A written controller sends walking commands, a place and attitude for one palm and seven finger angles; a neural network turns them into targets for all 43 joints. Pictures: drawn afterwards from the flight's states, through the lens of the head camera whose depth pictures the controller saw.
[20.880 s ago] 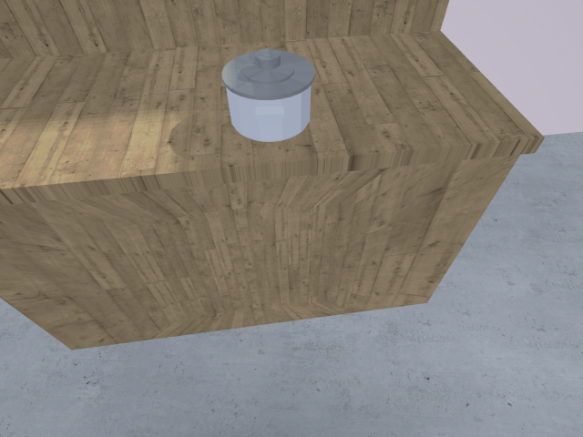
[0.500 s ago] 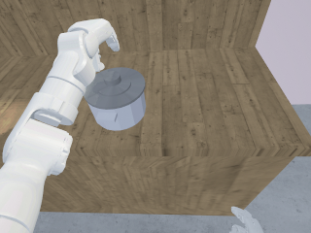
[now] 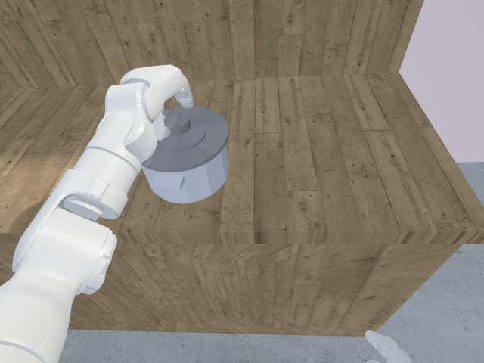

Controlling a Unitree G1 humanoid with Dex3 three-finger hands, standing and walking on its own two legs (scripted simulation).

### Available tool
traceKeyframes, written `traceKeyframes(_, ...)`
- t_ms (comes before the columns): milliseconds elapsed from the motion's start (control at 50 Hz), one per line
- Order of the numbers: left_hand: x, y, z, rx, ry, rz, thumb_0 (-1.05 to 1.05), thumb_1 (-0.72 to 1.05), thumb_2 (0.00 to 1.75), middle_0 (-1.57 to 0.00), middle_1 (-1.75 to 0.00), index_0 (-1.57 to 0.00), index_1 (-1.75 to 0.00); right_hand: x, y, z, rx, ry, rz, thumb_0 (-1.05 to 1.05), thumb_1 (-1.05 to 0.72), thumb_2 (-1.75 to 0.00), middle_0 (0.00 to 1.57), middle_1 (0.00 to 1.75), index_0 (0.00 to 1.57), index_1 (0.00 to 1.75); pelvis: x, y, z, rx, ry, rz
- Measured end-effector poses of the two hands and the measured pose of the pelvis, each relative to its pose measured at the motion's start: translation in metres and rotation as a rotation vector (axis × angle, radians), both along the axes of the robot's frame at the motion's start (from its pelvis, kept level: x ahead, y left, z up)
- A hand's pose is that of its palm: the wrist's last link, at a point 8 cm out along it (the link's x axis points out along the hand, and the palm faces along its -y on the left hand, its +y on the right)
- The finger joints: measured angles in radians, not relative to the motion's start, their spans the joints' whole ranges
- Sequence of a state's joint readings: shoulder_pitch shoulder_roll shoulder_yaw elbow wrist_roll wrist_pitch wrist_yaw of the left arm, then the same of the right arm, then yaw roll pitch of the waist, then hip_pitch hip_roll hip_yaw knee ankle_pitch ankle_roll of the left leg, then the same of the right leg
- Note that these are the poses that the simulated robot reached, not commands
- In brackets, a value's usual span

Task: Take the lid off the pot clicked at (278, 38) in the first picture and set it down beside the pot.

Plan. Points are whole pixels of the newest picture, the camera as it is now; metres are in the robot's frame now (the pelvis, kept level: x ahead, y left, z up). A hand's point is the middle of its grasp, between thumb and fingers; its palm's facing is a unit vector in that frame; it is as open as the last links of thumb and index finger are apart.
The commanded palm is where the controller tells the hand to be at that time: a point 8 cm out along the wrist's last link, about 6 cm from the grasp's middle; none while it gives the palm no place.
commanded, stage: lower the open fingers around the knob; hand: left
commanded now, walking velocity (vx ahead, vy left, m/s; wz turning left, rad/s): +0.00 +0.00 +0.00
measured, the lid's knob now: (176, 123) +0.49 +0.12 +0.16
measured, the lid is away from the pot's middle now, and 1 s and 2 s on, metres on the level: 0.00 0.00 0.00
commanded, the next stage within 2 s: close the fingers and squeeze the knob in 0.50 s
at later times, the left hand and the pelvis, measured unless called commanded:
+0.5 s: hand (167, 126) +0.45 +0.12 +0.18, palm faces -0.28 -0.07 -0.96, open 10.2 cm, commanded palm +0.43 +0.13 +0.24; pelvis +0.00 +0.00 +0.00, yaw +0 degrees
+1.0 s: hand (163, 127) +0.45 +0.13 +0.18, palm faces -0.30 -0.06 -0.95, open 9.5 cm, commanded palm +0.44 +0.13 +0.24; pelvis +0.00 +0.00 +0.00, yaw +0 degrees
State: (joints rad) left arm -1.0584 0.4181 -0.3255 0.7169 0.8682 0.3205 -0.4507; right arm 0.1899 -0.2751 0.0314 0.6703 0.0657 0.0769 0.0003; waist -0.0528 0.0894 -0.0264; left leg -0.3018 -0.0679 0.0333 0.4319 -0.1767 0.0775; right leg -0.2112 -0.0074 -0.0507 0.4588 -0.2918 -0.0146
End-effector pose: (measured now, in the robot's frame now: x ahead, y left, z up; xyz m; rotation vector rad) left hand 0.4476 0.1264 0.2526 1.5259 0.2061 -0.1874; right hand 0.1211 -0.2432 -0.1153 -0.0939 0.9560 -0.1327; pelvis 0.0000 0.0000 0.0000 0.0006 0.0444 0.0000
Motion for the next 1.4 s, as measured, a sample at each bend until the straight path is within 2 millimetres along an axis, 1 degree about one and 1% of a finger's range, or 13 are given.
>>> traceKeyframes(40,0.005,0.010,0.001,-0.016,0.016,0.053,0.00,-0.39,1.67,-0.86,-0.08,-0.84,-0.07,-0.001,-0.001,0.001,0.002,0.006,-0.004,0.01,-0.90,-0.90,0.20,0.30,0.20,0.30,0.000,-0.001,0.000,0.001,0.006,0.000)
traceKeyframes(80,0.005,0.013,-0.007,-0.012,0.039,0.069,0.00,-0.39,1.67,-0.86,-0.08,-0.85,-0.07,-0.002,-0.001,0.002,0.007,0.013,-0.001,0.01,-0.90,-0.90,0.20,0.30,0.20,0.30,0.001,-0.001,0.000,0.001,0.013,0.001)
traceKeyframes(120,0.002,0.010,-0.015,0.004,0.033,0.052,0.00,-0.39,1.67,-0.86,-0.08,-0.83,-0.06,-0.002,-0.002,0.001,0.010,0.021,0.007,0.01,-0.90,-0.90,0.20,0.30,0.20,0.30,0.002,0.000,0.000,0.000,0.016,0.004)
traceKeyframes(180,-0.003,-0.001,-0.018,0.001,0.024,-0.015,0.00,-0.39,1.67,-0.87,-0.08,-0.78,-0.05,0.002,-0.002,0.000,0.005,0.027,0.014,0.01,-0.90,-0.90,0.20,0.30,0.20,0.30,0.003,0.001,0.000,-0.003,0.012,0.010)
traceKeyframes(320,0.004,-0.004,-0.015,-0.017,0.032,-0.009,0.00,-0.39,1.67,-0.88,-0.09,-0.83,-0.07,0.007,0.001,0.001,0.006,0.012,0.007,0.01,-0.90,-0.90,0.20,0.30,0.20,0.30,0.004,0.002,0.000,-0.001,0.012,0.005)
traceKeyframes(440,0.001,-0.005,-0.018,-0.032,0.029,-0.018,0.00,-0.39,1.67,-0.87,-0.09,-0.86,-0.07,0.008,0.004,0.001,0.023,0.002,0.010,0.01,-0.90,-0.90,0.20,0.30,0.20,0.30,0.005,0.002,0.000,-0.001,0.009,-0.001)
traceKeyframes(620,-0.002,0.007,-0.015,-0.033,0.020,0.012,0.00,-0.39,1.67,-0.87,-0.08,-0.85,-0.07,0.005,0.001,0.003,0.012,0.000,0.003,0.01,-0.90,-0.90,0.20,0.30,0.20,0.30,0.002,0.000,0.000,-0.002,0.005,-0.003)
traceKeyframes(680,-0.004,0.007,-0.016,-0.030,0.022,0.009,0.00,-0.36,1.59,-0.86,-0.09,-0.82,-0.07,0.003,-0.001,0.003,0.007,0.006,0.001,0.01,-0.90,-0.90,0.20,0.30,0.20,0.30,0.001,0.000,0.000,-0.003,0.003,0.000)
traceKeyframes(800,-0.004,0.007,-0.018,-0.027,0.034,0.009,0.00,-0.25,1.37,-0.78,-0.24,-0.74,-0.22,0.001,-0.004,0.004,-0.006,0.011,-0.005,0.01,-0.90,-0.90,0.20,0.30,0.20,0.30,-0.001,0.000,0.000,-0.003,0.001,0.000)
traceKeyframes(900,-0.002,0.005,-0.017,-0.019,0.037,0.007,0.00,-0.17,1.26,-0.72,-0.40,-0.69,-0.39,-0.003,-0.004,0.003,-0.010,0.018,-0.010,0.01,-0.90,-0.90,0.20,0.30,0.20,0.30,-0.002,0.001,0.000,-0.004,0.004,0.000)
traceKeyframes(1040,0.003,0.006,-0.017,-0.025,0.053,0.018,0.00,-0.08,1.18,-0.67,-0.60,-0.67,-0.59,-0.011,-0.003,0.000,-0.008,0.036,-0.020,0.01,-0.90,-0.90,0.20,0.30,0.20,0.30,-0.001,0.001,0.000,-0.004,0.006,-0.001)
traceKeyframes(1180,0.005,0.009,-0.018,-0.030,0.055,0.015,0.00,0.01,1.13,-0.65,-0.74,-0.65,-0.73,-0.016,-0.003,-0.001,-0.008,0.046,-0.029,0.01,-0.90,-0.90,0.20,0.30,0.20,0.30,0.002,0.002,0.001,-0.004,0.006,-0.005)
traceKeyframes(1400,0.003,0.007,-0.019,-0.032,0.042,-0.008,0.01,0.12,1.03,-0.69,-0.88,-0.61,-0.82,-0.005,-0.002,0.000,-0.004,0.030,-0.015,0.01,-0.90,-0.90,0.20,0.30,0.20,0.30,0.005,0.005,0.001,-0.004,0.007,-0.003)
